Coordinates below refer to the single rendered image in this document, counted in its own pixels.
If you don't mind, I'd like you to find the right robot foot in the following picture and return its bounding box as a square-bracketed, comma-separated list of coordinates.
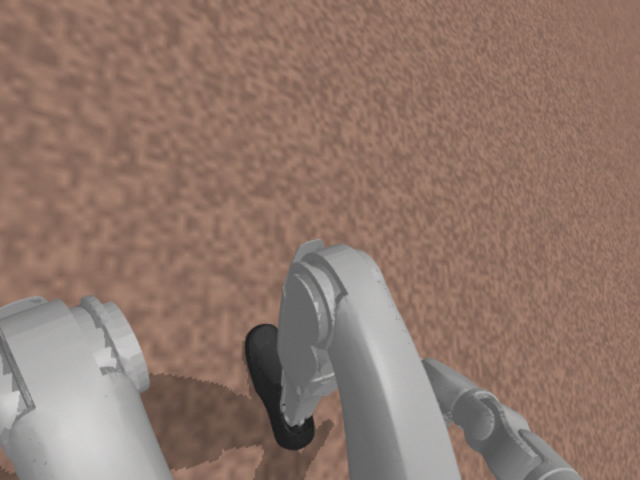
[245, 324, 315, 450]

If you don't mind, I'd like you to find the right robot arm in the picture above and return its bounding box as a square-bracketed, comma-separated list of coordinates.
[452, 388, 583, 480]

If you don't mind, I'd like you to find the right robot hand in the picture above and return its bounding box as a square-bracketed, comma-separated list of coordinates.
[420, 358, 479, 428]

